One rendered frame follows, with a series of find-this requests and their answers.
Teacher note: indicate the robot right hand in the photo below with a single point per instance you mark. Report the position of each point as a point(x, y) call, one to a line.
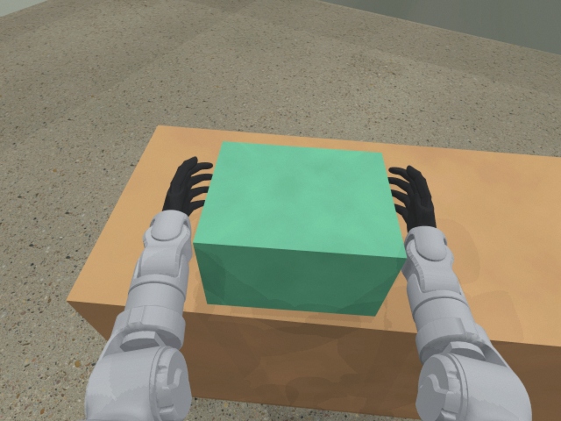
point(419, 210)

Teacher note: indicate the robot left hand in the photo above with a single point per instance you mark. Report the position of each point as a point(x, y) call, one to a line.
point(180, 194)

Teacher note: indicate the right robot upper arm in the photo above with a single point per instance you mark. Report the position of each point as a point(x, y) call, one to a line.
point(453, 387)

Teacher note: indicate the robot right forearm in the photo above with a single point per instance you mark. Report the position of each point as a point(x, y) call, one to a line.
point(442, 315)

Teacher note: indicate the pedestal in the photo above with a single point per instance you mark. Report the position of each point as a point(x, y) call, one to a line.
point(500, 214)

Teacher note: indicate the carton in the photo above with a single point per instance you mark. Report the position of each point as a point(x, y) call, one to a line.
point(299, 228)

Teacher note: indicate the robot left forearm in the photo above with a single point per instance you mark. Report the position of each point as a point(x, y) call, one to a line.
point(153, 312)

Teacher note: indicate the left robot upper arm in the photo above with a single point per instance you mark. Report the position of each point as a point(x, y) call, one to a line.
point(148, 384)

